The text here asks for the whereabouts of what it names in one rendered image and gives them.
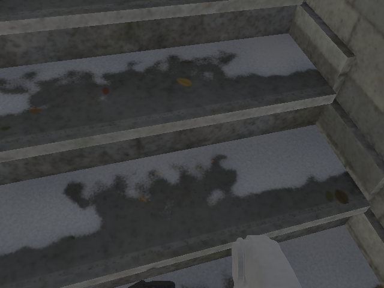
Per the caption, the robot right thigh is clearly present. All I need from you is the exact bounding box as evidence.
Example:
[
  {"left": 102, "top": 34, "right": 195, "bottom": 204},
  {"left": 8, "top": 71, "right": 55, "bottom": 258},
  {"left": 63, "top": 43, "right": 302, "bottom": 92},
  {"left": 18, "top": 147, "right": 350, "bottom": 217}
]
[{"left": 232, "top": 235, "right": 302, "bottom": 288}]

